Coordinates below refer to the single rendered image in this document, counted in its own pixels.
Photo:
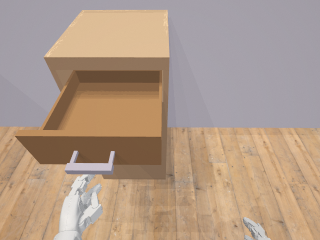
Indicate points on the cabinet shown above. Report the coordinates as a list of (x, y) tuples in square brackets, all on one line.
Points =
[(117, 40)]

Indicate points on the drawer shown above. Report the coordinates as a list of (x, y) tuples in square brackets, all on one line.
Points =
[(99, 111)]

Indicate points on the robot left forearm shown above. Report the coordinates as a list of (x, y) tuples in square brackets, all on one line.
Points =
[(68, 235)]

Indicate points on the robot left hand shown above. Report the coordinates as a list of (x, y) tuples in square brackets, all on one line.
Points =
[(77, 212)]

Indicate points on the robot right hand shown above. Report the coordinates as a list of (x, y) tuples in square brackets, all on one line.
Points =
[(256, 230)]

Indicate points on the handle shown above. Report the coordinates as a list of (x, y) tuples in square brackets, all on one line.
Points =
[(74, 168)]

